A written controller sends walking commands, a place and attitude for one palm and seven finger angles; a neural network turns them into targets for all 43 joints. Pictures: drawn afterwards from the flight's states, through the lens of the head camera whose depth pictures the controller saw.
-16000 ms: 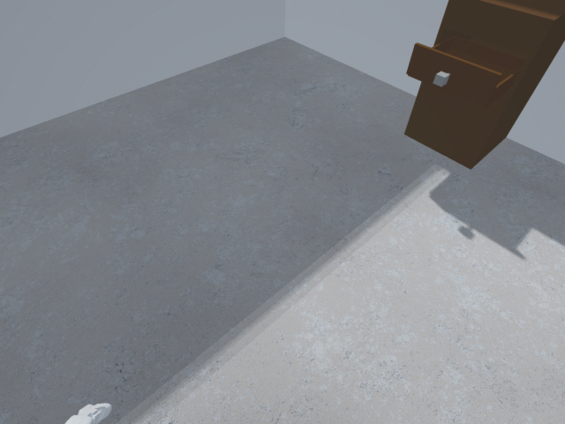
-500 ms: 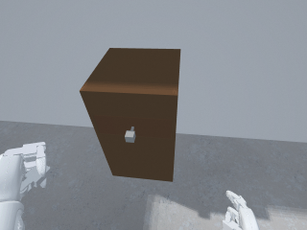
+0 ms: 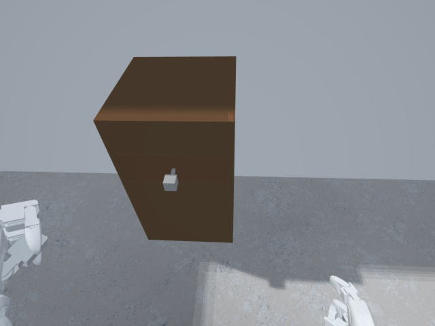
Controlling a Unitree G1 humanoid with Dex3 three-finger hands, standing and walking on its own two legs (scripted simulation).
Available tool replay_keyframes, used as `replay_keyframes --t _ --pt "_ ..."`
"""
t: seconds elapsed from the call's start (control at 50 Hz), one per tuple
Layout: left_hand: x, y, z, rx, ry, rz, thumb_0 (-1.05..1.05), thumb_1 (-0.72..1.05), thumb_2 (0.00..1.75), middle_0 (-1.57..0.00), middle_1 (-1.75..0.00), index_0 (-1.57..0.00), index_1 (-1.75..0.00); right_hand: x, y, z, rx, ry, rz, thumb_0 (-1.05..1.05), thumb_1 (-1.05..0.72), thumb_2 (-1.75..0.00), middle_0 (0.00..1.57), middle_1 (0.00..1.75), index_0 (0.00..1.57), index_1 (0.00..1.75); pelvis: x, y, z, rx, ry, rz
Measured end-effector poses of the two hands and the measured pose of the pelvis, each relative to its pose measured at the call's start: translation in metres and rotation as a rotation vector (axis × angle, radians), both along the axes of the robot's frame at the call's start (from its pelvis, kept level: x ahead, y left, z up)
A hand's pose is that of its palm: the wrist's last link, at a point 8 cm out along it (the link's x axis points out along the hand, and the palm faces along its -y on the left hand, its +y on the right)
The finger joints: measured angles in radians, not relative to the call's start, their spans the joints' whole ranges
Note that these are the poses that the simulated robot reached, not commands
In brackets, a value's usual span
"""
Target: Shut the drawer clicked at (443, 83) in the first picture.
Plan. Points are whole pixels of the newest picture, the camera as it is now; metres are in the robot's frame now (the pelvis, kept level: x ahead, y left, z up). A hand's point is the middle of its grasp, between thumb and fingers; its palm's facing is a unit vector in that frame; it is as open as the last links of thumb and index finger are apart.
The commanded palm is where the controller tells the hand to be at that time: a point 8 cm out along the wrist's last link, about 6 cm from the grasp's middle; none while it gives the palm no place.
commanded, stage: step back with the hand held close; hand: left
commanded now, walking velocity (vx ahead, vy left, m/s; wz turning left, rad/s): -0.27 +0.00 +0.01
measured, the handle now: (171, 178) +0.63 +0.22 -0.22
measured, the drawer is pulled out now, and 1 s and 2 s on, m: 0.00 0.00 0.00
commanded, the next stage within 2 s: stop stepping back and stand still in 1.52 s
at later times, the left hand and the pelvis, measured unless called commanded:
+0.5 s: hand (6, 283) +0.14 +0.27 +0.16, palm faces +0.41 -0.79 -0.45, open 3.2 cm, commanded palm +0.08 +0.30 +0.18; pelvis -0.05 +0.02 -0.01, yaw +0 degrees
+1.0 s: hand out of the picture +0.11 +0.26 +0.16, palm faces +0.37 -0.80 -0.47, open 3.2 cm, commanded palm +0.04 +0.30 +0.18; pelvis -0.09 +0.02 -0.02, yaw +1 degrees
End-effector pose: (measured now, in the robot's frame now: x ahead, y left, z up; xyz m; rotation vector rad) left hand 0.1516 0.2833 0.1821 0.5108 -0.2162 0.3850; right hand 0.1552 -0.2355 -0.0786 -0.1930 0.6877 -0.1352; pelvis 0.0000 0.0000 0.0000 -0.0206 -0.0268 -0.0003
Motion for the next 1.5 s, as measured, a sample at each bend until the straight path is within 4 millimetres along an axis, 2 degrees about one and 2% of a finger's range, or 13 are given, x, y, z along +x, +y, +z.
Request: replay_keyframes --t 0.18,0.32,0.46,0.72,0.8,0.92,1.08,1.18,1.24,1.3,1.4,1.44,1.5 --pt "-0.010 0.010 -0.005 0.043 0.067 -0.056 0.01 0.88 0.90 -1.40 -1.60 -1.40 -1.60 -0.028 0.001 -0.003 -0.030 0.079 -0.068 0.01 -0.90 -0.90 0.20 0.30 0.20 0.30 -0.014 0.016 0.000 0.015 0.025 -0.005" --pt "-0.031 0.020 0.001 0.063 0.016 -0.039 0.01 0.88 0.90 -1.40 -1.60 -1.40 -1.60 -0.030 0.019 0.000 -0.020 0.045 -0.035 0.01 -0.90 -0.90 0.20 0.30 0.20 0.30 -0.031 0.022 -0.003 0.019 0.022 -0.004" --pt "-0.051 0.020 -0.003 0.052 -0.026 -0.019 0.01 0.88 0.90 -1.40 -1.60 -1.40 -1.60 -0.032 0.031 0.003 -0.006 -0.013 0.009 0.01 -0.90 -0.90 0.20 0.30 0.21 0.30 -0.048 0.022 -0.008 0.018 0.015 0.000" --pt "-0.060 0.021 -0.007 0.069 -0.058 -0.065 0.01 0.88 0.90 -1.40 -1.60 -1.40 -1.60 -0.067 0.018 0.002 -0.078 0.049 -0.011 0.01 -0.90 -0.90 0.20 0.30 0.21 0.30 -0.065 0.023 -0.011 0.001 0.034 0.022" --pt "-0.064 0.023 -0.002 0.122 -0.063 -0.061 0.01 0.88 0.90 -1.40 -1.60 -1.40 -1.60 -0.072 0.014 -0.003 -0.076 0.058 -0.019 0.01 -0.90 -0.90 0.20 0.30 0.21 0.30 -0.069 0.020 -0.015 0.005 0.032 0.021" --pt "-0.071 0.014 -0.002 0.113 -0.083 -0.087 0.01 0.88 0.90 -1.40 -1.60 -1.40 -1.60 -0.074 0.012 -0.008 -0.070 0.056 -0.014 0.01 -0.90 -0.90 0.20 0.30 0.21 0.30 -0.079 0.018 -0.019 0.001 0.038 0.016" --pt "-0.085 0.023 -0.005 0.107 -0.086 -0.105 0.01 0.88 0.90 -1.40 -1.60 -1.40 -1.60 -0.089 0.018 -0.002 -0.091 0.068 -0.030 0.01 -0.90 -0.90 0.20 0.30 0.21 0.30 -0.093 0.026 -0.018 -0.017 0.053 0.031" --pt "-0.097 0.033 0.005 0.139 -0.100 -0.058 0.01 0.88 0.90 -1.41 -1.60 -1.40 -1.60 -0.093 0.027 0.000 -0.089 0.068 0.000 0.01 -0.90 -0.90 0.20 0.30 0.21 0.30 -0.093 0.024 -0.013 -0.041 0.086 0.048" --pt "-0.101 0.027 0.004 0.111 -0.110 -0.058 0.01 0.88 0.90 -1.40 -1.60 -1.40 -1.60 -0.092 0.030 -0.002 -0.084 0.071 0.043 0.01 -0.90 -0.90 0.20 0.30 0.21 0.30 -0.099 0.019 -0.012 -0.025 0.118 0.017" --pt "-0.100 0.010 -0.001 0.079 -0.092 -0.110 0.01 0.89 0.90 -1.40 -1.60 -1.40 -1.60 -0.095 0.029 -0.005 -0.066 0.069 0.073 0.01 -0.90 -0.90 0.20 0.30 0.21 0.30 -0.117 0.012 -0.010 -0.009 0.118 -0.015" --pt "-0.112 -0.022 0.001 0.086 -0.026 -0.240 0.01 0.88 0.90 -1.40 -1.60 -1.40 -1.60 -0.116 0.019 -0.001 -0.015 0.035 0.034 0.01 -0.90 -0.90 0.20 0.30 0.21 0.30 -0.146 0.003 -0.008 -0.027 0.088 -0.020" --pt "-0.124 -0.024 0.004 0.112 -0.014 -0.262 0.01 0.88 0.90 -1.40 -1.60 -1.40 -1.60 -0.129 0.012 0.004 -0.012 0.032 -0.006 0.01 -0.90 -0.90 0.21 0.30 0.21 0.30 -0.152 0.001 -0.008 -0.023 0.088 -0.019" --pt "-0.140 -0.012 0.008 0.120 -0.002 -0.218 0.01 0.88 0.90 -1.40 -1.60 -1.40 -1.60 -0.150 0.001 0.010 -0.041 0.062 -0.054 0.01 -0.90 -0.90 0.20 0.30 0.21 0.30 -0.158 0.002 -0.003 0.000 0.104 -0.022"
